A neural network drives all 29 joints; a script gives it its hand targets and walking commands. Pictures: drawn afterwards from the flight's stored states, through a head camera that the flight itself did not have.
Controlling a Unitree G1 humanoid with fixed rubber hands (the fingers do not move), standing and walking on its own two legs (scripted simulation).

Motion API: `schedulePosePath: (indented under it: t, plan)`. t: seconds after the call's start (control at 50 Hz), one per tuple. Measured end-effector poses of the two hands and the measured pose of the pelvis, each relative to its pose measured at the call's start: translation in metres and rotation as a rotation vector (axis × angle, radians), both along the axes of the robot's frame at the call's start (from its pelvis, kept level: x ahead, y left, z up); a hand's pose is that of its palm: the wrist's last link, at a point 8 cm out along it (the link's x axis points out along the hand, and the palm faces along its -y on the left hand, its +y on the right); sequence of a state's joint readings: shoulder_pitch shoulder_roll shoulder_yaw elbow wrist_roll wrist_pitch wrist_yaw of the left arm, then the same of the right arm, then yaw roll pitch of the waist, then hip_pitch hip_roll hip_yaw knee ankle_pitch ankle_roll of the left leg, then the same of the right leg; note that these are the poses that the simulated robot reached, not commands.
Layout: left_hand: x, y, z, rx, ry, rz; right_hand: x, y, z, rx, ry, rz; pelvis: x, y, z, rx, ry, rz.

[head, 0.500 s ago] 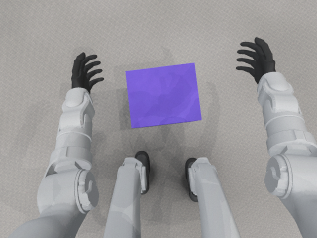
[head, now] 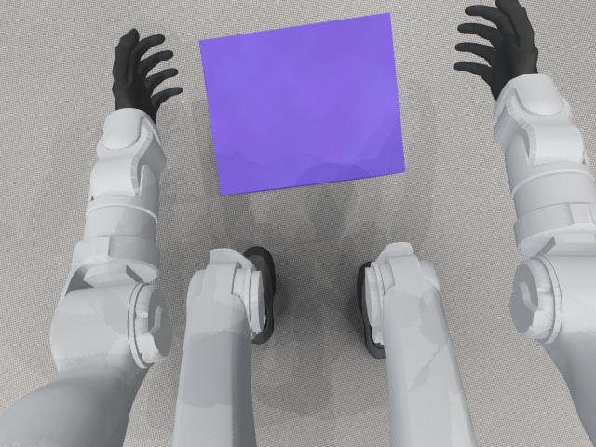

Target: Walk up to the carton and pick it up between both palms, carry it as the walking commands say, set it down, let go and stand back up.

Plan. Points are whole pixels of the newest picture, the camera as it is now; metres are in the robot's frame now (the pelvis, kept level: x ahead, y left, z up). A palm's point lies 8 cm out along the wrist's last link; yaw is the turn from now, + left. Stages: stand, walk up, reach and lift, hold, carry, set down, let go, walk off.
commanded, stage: reach and lift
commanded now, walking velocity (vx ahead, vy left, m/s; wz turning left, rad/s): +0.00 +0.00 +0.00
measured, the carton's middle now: (304, 124) +0.49 +0.00 -0.33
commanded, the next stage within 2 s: none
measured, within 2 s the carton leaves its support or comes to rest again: neither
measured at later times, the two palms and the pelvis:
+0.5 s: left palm (172, 125) +0.49 +0.20 -0.26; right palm (449, 110) +0.49 -0.22 -0.28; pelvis -0.01 +0.00 -0.09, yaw -1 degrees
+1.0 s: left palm (184, 122) +0.50 +0.18 -0.26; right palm (448, 108) +0.49 -0.21 -0.27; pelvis -0.02 +0.00 -0.09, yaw -1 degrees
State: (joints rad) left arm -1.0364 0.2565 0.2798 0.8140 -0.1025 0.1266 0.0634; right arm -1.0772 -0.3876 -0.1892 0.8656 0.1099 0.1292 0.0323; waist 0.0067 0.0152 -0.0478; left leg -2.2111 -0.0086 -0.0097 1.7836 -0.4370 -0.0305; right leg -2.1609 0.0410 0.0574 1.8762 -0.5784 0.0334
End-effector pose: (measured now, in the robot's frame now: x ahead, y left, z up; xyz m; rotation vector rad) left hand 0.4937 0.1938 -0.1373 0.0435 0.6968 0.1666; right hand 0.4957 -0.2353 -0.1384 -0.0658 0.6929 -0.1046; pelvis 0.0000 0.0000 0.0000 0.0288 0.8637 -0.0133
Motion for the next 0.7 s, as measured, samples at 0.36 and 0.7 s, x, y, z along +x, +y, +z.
schedulePosePath:
  t: [0.36,0.7]
  plan:
    - [-0.008,-0.003,-0.104,0.007,0.067,0.013,-0.009,0.011,-0.105,0.004,0.056,-0.020,-0.013,-0.001,-0.067,0.000,-0.102,-0.013]
    - [0.007,0.007,-0.130,0.033,0.049,0.019,-0.007,0.018,-0.147,0.016,0.051,-0.020,-0.017,-0.004,-0.095,0.001,-0.204,-0.015]
